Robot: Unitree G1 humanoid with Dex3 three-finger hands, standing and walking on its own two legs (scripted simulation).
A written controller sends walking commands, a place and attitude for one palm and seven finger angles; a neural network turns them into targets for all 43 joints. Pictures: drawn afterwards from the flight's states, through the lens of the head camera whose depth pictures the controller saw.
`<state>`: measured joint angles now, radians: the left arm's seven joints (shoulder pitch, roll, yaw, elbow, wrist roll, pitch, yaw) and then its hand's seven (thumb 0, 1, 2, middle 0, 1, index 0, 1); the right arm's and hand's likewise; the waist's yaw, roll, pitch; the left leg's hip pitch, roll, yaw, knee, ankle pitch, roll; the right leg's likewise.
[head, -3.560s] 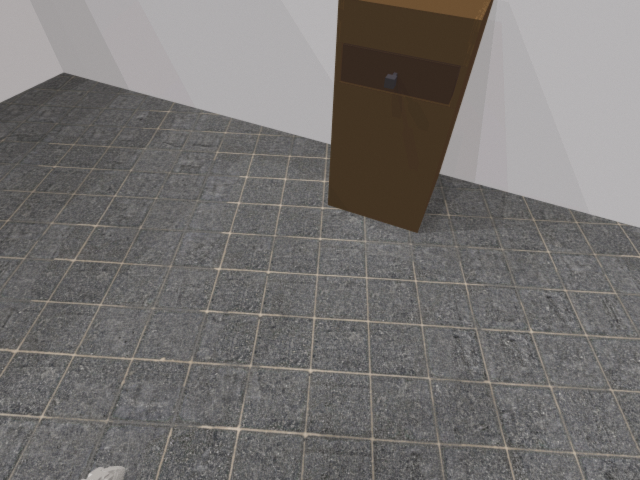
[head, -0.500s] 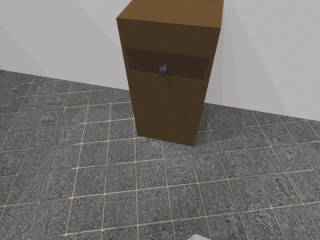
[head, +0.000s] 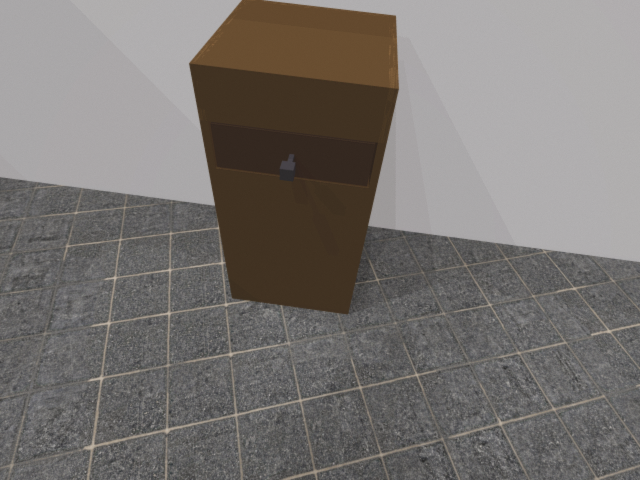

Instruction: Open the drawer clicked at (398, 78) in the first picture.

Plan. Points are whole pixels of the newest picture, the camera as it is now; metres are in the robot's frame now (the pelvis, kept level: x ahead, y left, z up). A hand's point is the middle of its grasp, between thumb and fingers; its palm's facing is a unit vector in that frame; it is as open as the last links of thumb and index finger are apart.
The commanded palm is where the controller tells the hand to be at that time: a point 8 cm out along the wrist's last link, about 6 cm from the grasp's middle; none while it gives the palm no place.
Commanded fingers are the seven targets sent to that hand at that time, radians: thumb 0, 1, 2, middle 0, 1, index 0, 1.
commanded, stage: take the last steps up to it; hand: left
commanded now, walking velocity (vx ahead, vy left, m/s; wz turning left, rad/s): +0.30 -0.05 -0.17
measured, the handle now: (289, 166) +0.79 +0.12 -0.09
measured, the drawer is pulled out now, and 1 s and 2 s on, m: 0.00 0.00 0.00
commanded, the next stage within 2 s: come to a stop and stand still in 0.84 s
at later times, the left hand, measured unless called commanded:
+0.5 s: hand out of the picture +0.15 +0.13 -0.16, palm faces -0.02 -0.98 -0.21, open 7.2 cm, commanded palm none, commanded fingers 0.00 0.90 0.90 -0.20 -0.30 -0.20 -0.30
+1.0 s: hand (234, 402) +0.27 +0.15 -0.17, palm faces -0.03 -0.98 -0.18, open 7.3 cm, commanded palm none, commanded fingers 0.00 0.90 0.90 -0.20 -0.30 -0.20 -0.30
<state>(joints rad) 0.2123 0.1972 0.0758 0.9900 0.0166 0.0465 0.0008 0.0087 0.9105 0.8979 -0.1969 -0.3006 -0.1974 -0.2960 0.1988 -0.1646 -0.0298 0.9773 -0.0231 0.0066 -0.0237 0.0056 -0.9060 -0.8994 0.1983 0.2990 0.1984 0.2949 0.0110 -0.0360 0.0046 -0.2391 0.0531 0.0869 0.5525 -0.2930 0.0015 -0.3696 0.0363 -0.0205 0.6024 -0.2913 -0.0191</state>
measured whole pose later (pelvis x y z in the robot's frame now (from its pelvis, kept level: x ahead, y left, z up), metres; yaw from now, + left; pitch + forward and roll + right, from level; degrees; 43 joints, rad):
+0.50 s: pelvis +0.08 -0.05 +0.00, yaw -4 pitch -1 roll -1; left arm 0.24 0.16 0.06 1.06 0.02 -0.06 0.01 0.00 0.94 0.90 -0.20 -0.30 -0.20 -0.30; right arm 0.39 -0.17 -0.06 1.15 -0.03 0.02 0.01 0.01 -0.91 -0.90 0.20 0.30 0.20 0.29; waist -0.03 0.03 0.02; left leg -0.42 0.12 0.09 1.03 -0.40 -0.01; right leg -0.19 -0.03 -0.15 0.48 -0.28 -0.02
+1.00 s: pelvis +0.23 -0.03 +0.01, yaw -5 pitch -1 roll +1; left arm 0.26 0.17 0.06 1.08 0.03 0.00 0.01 0.02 0.93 0.90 -0.19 -0.30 -0.19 -0.30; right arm 0.27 -0.14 -0.04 1.07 -0.03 -0.05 -0.02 0.00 -0.94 -0.90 0.20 0.30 0.20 0.30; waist 0.00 -0.03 0.03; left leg -0.19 0.03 0.19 0.41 -0.21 0.04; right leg -0.43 -0.10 -0.09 0.87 -0.35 0.01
